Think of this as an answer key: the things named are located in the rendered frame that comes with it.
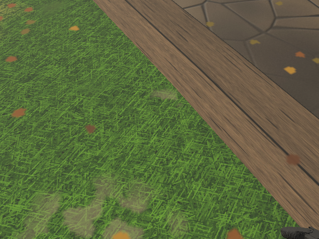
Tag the right robot hand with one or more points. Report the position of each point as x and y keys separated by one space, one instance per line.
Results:
x=291 y=232

